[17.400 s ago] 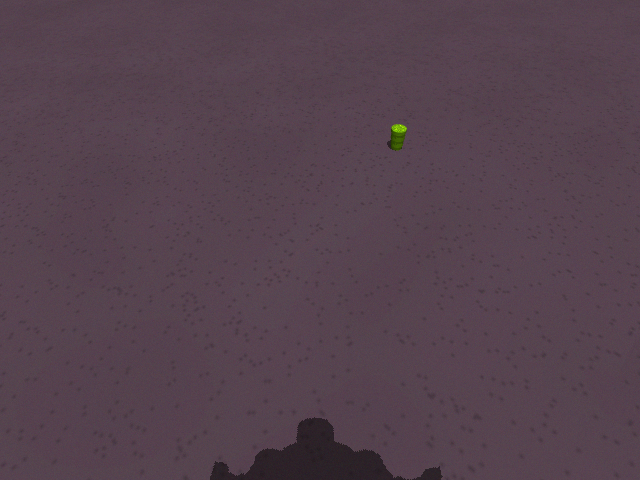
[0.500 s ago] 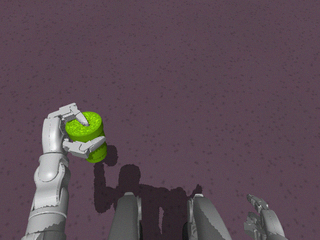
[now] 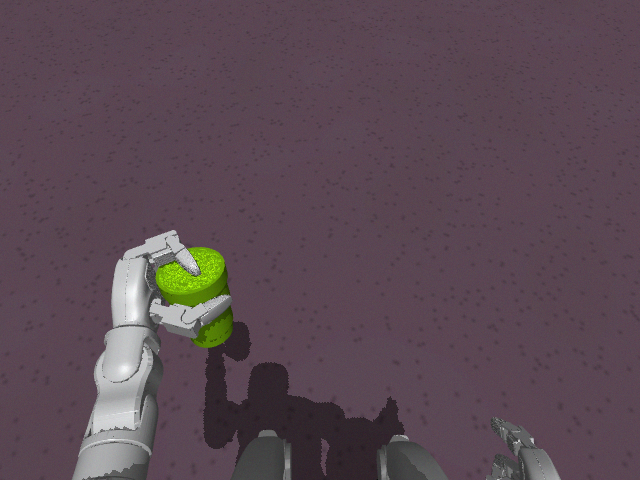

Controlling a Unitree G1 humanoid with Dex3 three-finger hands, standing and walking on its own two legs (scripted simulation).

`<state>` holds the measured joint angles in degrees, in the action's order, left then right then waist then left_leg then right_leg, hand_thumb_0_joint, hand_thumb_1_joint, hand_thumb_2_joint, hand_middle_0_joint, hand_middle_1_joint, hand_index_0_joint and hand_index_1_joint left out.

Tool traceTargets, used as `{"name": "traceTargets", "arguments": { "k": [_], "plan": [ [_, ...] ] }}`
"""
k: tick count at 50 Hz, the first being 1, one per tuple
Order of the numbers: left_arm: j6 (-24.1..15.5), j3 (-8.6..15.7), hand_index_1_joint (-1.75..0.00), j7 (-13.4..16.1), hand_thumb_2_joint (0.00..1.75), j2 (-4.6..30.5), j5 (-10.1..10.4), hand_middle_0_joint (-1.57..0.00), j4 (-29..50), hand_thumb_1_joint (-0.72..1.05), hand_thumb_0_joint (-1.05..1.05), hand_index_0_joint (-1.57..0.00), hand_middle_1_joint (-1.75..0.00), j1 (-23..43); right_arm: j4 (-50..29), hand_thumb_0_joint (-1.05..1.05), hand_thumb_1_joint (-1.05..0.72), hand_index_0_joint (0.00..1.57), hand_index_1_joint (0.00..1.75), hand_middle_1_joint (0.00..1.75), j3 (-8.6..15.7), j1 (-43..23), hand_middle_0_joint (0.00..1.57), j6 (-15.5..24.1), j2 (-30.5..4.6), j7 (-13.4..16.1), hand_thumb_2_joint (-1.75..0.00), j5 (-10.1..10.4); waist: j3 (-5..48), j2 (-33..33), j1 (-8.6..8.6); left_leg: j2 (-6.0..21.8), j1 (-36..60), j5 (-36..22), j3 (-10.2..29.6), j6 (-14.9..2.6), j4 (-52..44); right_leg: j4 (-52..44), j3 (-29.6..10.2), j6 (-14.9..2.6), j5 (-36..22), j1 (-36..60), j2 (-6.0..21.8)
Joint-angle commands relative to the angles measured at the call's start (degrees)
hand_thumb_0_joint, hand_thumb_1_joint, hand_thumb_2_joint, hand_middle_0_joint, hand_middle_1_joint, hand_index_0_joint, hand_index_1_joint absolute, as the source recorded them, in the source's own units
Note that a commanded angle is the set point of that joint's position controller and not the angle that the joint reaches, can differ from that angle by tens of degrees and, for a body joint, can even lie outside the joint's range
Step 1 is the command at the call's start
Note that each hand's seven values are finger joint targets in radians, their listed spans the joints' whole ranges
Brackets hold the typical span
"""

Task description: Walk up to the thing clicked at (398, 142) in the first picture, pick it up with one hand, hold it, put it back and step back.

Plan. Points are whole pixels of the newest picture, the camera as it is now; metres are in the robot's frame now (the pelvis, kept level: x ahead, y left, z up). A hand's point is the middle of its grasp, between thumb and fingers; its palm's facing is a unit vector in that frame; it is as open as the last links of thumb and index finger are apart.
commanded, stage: lift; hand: left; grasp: from above
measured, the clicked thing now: (202, 301) +0.34 +0.17 +0.00
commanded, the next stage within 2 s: hold in 0.42 s
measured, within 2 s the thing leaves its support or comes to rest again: neither
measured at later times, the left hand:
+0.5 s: hand (192, 263) +0.35 +0.17 +0.07, palm faces +0.07 -1.00 -0.01, open 7.2 cm
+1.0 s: hand (191, 259) +0.35 +0.16 +0.09, palm faces +0.07 -1.00 +0.00, open 7.1 cm
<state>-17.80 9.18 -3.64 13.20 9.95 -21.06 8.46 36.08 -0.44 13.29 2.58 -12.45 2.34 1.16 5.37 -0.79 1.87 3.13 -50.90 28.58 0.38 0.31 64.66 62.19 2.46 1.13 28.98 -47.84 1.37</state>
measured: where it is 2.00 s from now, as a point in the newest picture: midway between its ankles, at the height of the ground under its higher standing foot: outside the picture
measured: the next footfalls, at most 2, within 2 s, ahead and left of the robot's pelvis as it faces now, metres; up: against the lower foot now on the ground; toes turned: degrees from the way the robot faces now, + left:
none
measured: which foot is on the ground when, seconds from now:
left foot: down 0.00-1.00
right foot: down 0.00-1.00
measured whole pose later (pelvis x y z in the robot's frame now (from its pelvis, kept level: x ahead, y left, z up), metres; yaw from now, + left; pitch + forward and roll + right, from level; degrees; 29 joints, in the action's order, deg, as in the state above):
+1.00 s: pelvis +0.02 -0.01 +0.04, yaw +0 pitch +7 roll -1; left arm -19.6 8.9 -6.2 11.2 10.7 -23.7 6.6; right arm 37.1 0.3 13.2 0.1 -12.6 1.7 0.6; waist 2.2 -0.6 1.2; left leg 3.0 -32.3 23.8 -0.6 1.0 48.9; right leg 47.4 2.1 0.7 24.5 -30.0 1.2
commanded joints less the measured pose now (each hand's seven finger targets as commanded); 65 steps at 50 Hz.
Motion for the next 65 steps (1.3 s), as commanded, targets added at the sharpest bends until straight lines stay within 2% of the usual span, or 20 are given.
{"name": "traceTargets", "arguments": {
  "k": [1, 2, 7, 8, 10, 16, 21, 35, 39, 40, 45, 52, 54, 58, 59, 60, 61, 62, 64, 65],
  "plan": [
    [-4.9, 1.8, -1.43, -0.2, 1.24, 6.5, 0.9, -1.33, 12.8, 0.18, 0.0, -1.35, -1.44, 13.6, -6.3, 0.0, -0.92, 0.2, 0.3, 0.3, 3.3, 0.2, 0.2, 2.3, -8.3, 0.5, -0.9, 0.1, 18.2, -1.5, 0.24, -1.5, 17.6, -15.3, 1.5, -0.39, -11.9, -10.5, 0.5, -1.9, -17.0, 10.8, -2.3],
    [-4.8, 3.0, -1.43, -0.2, 1.24, 7.5, 1.0, -1.33, 12.6, 0.17, 0.0, -1.35, -1.44, 14.3, -6.1, 0.0, -0.92, 0.2, 0.3, 0.3, 3.4, 0.7, 0.2, 2.4, -8.3, 0.5, -0.9, 0.1, 18.8, -1.6, 0.03, -1.5, 17.9, -16.0, 1.2, -0.46, -11.9, -11.0, 0.2, -1.91, -17.9, 11.4, -2.2],
    [-4.8, 2.2, -1.42, -0.6, 1.23, 6.6, 0.9, -1.31, 12.2, 0.17, 0.0, -1.33, -1.43, 14.2, -5.7, 0.0, -0.91, 0.2, 0.3, 0.3, 3.3, 1.0, 0.2, 1.9, -7.9, 0.4, -0.9, -0.3, 18.1, -1.7, 0.17, -1.6, 20.0, -20.1, 0.3, -0.58, -13.0, -13.1, -0.3, -1.59, -22.3, 15.1, -2.0],
    [-4.9, 3.2, -1.42, -0.5, 1.23, 7.2, 0.9, -1.3, 12.2, 0.17, 0.0, -1.32, -1.42, 14.5, -5.7, 0.0, -0.91, 0.2, 0.3, 0.3, 3.5, 0.9, 0.2, 1.7, -8.1, 0.4, -0.9, -0.3, 17.9, -1.3, 0.12, -1.5, 20.3, -19.5, 0.7, -0.53, -13.8, -13.2, 0.0, -1.68, -21.5, 15.3, -2.1],
    [-5.2, 2.0, -1.43, -0.8, 1.24, 6.5, 0.7, -1.31, 11.4, 0.17, 0.0, -1.34, -1.44, 14.5, -5.6, 0.0, -0.92, 0.2, 0.3, 0.3, 3.4, 0.5, 0.2, 1.7, -7.8, 0.3, -0.9, -0.3, 17.0, -1.7, 0.12, -1.6, 20.8, -19.3, 0.1, -0.56, -14.3, -14.2, -0.3, -1.62, -21.7, 15.8, -1.9],
    [-5.8, 2.3, -1.42, -1.5, 1.25, 6.3, 1.0, -1.3, 11.0, 0.21, 0.0, -1.32, -1.43, 14.5, -5.6, 0.0, -0.91, 0.2, 0.3, 0.3, 3.6, 0.3, 0.2, 1.2, -8.2, 0.0, -0.9, -0.4, 16.1, -1.0, -0.23, -1.5, 23.1, -20.8, 0.4, -0.4, -16.3, -15.5, 0.2, -1.63, -22.4, 17.7, -2.2],
    [-6.3, 2.5, -1.42, -1.7, 1.25, 6.1, 1.1, -1.3, 11.0, 0.21, 0.0, -1.32, -1.42, 14.9, -6.1, 0.0, -0.91, 0.2, 0.3, 0.3, 3.6, -0.8, 0.2, 0.8, -8.2, 0.0, -0.9, -0.4, 14.9, -1.6, -0.13, -1.8, 23.7, -18.2, -0.2, -0.43, -17.9, -17.1, -0.3, -1.57, -20.8, 18.8, -2.0],
    [-6.4, 2.5, -1.41, -2.0, 1.18, 5.2, 1.4, -1.31, 9.5, 0.21, 0.0, -1.33, -1.42, 13.1, -5.7, 0.0, -0.92, 0.2, 0.3, 0.3, 3.7, -0.5, 0.2, 0.2, -8.1, -0.2, -0.9, -0.6, 15.0, 0.4, -0.37, -1.7, 26.8, -23.8, -0.6, -0.71, -19.4, -18.9, -0.3, -1.24, -26.1, 23.0, -1.9],
    [-7.0, 2.4, -1.38, -2.3, 1.17, 5.7, 1.4, -1.3, 12.1, 0.23, 0.0, -1.31, -1.39, 16.3, -5.6, 0.0, -0.92, 0.2, 0.3, 0.3, 3.7, -1.2, 0.2, 0.1, -8.0, -0.3, -0.9, -0.5, 13.6, -1.2, -0.29, -1.8, 27.3, -20.1, -0.4, -0.43, -20.8, -20.0, -0.2, -1.39, -22.4, 22.2, -1.9],
    [-6.5, 2.8, -1.39, -2.2, 1.17, 5.2, 1.5, -1.3, 9.3, 0.26, 0.0, -1.32, -1.39, 13.4, -5.7, 0.0, -0.92, 0.2, 0.3, 0.3, 3.7, -1.2, 0.2, 0.1, -8.0, -0.2, -0.9, -0.5, 13.2, 0.3, -0.56, -1.9, 26.7, -19.7, -0.5, -0.56, -21.0, -20.2, -0.2, -1.3, -22.2, 23.1, -1.9],
    [-6.4, 1.7, -1.38, -2.6, 1.17, 4.5, 1.4, -1.3, 10.3, 0.26, 0.0, -1.31, -1.39, 13.3, -5.9, 0.0, -0.92, 0.2, 0.3, 0.3, 3.8, -1.3, 0.2, 0.0, -8.1, -0.2, -0.9, -0.5, 12.8, -0.4, -0.16, -1.9, 28.0, -20.5, -0.6, -0.5, -21.8, -20.8, -0.2, -1.32, -22.9, 23.6, -1.9],
    [-6.5, 2.0, -1.4, -2.6, 1.19, 5.2, 1.9, -1.3, 12.9, 0.24, 0.0, -1.32, -1.41, 15.2, -5.7, 0.0, -0.92, 0.2, 0.3, 0.3, 3.6, -1.4, 0.2, 0.2, -8.0, -0.1, -0.9, -0.3, 13.7, -0.6, -0.48, -1.8, 29.7, -22.1, -0.5, -0.51, -22.5, -21.4, -0.2, -1.31, -24.0, 24.5, -1.9],
    [-6.1, 2.5, -1.4, -2.6, 1.17, 5.1, 1.5, -1.3, 9.8, 0.22, 0.0, -1.32, -1.4, 12.3, -5.8, 0.0, -0.92, 0.2, 0.3, 0.3, 3.6, -2.1, 0.2, 0.2, -8.0, -0.1, -0.9, -0.3, 10.6, -0.4, -0.83, -1.8, 28.8, -20.2, -0.5, -0.43, -23.2, -21.9, 0.0, -1.36, -21.9, 23.8, -1.9],
    [-6.3, 2.3, -1.4, -2.7, 1.18, 5.1, 1.8, -1.3, 12.2, 0.23, 0.0, -1.32, -1.4, 13.4, -6.0, 0.0, -0.92, 0.2, 0.3, 0.3, 3.6, -2.4, 0.2, 0.2, -7.8, 0.0, -0.9, -0.3, 12.3, -0.3, -0.9, -2.1, 29.5, -20.1, -1.0, -0.66, -23.2, -22.7, -0.5, -1.11, -22.9, 25.4, -1.5],
    [-6.5, 3.7, -1.39, -2.8, 1.18, 7.0, 1.8, -1.3, 14.0, 0.22, 0.0, -1.32, -1.4, 14.4, -6.0, 0.0, -0.92, 0.2, 0.3, 0.3, 3.7, -2.2, 0.2, 0.1, -7.8, 0.0, -0.9, -0.3, 14.5, -1.1, -1.04, -2.1, 30.7, -22.0, -1.1, -0.74, -22.9, -22.7, -0.6, -1.01, -24.5, 26.0, -1.6],
    [-5.7, 1.8, -1.39, -3.0, 1.18, 4.0, 1.7, -1.29, 9.1, 0.23, 0.0, -1.31, -1.4, 10.3, -5.8, 0.0, -0.92, 0.2, 0.3, 0.3, 3.5, -2.0, 0.2, 0.1, -7.8, 0.0, -0.9, -0.3, 12.4, 1.3, -0.42, -2.1, 29.9, -22.2, -1.1, -0.87, -23.0, -22.9, -0.4, -0.91, -25.1, 26.2, -1.6],
    [-5.9, 1.4, -1.39, -3.2, 1.17, 3.7, 2.1, -1.3, 10.3, 0.21, 0.0, -1.32, -1.4, 11.7, -5.6, 0.0, -0.92, 0.2, 0.3, 0.3, 3.4, -2.2, 0.2, 0.3, -7.9, 0.0, -0.9, -0.3, 10.4, 1.4, -0.29, -2.0, 29.1, -22.0, -1.0, -0.91, -23.0, -22.7, -0.4, -0.92, -25.0, 25.3, -1.6],
    [-6.3, 1.8, -1.4, -3.3, 1.19, 4.7, 2.0, -1.29, 12.4, 0.2, 0.0, -1.31, -1.4, 13.5, -5.4, 0.0, -0.92, 0.2, 0.3, 0.3, 3.6, -1.8, 0.2, 0.3, -7.9, -0.1, -0.9, -0.4, 13.0, -0.2, -0.46, -2.0, 30.4, -23.8, -0.9, -0.92, -22.8, -22.4, -0.4, -1.02, -26.1, 25.7, -1.6],
    [-6.2, 2.3, -1.37, -3.2, 1.17, 5.2, 1.6, -1.28, 10.5, 0.24, 0.0, -1.29, -1.38, 13.0, -5.2, 0.0, -0.92, 0.2, 0.3, 0.3, 3.7, -1.6, 0.2, 0.2, -8.0, -0.1, -0.9, -0.5, 12.6, -0.1, -0.48, -1.7, 30.9, -24.0, -0.7, -0.73, -23.0, -22.2, -0.1, -1.26, -25.3, 25.3, -1.8],
    [-6.7, 2.6, -1.38, -3.3, 1.17, 6.1, 1.7, -1.28, 14.2, 0.23, 0.0, -1.3, -1.38, 16.0, -5.6, 0.0, -0.92, 0.2, 0.3, 0.3, 3.7, -2.2, 0.2, 0.2, -7.8, -0.2, -0.9, -0.4, 13.1, -2.0, -0.88, -2.0, 30.9, -22.5, -0.9, -0.6, -23.3, -22.7, -0.4, -1.24, -24.3, 25.1, -1.7]
  ]
}}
